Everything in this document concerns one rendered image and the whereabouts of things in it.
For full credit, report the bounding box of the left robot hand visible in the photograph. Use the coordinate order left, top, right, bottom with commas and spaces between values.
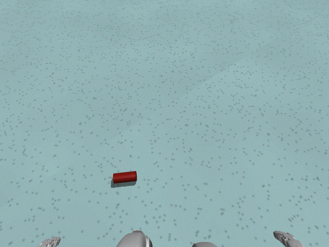
38, 237, 61, 247

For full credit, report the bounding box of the can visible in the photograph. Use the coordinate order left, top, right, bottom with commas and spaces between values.
113, 171, 137, 184

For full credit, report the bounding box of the right robot hand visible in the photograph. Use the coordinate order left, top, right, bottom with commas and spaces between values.
273, 231, 305, 247

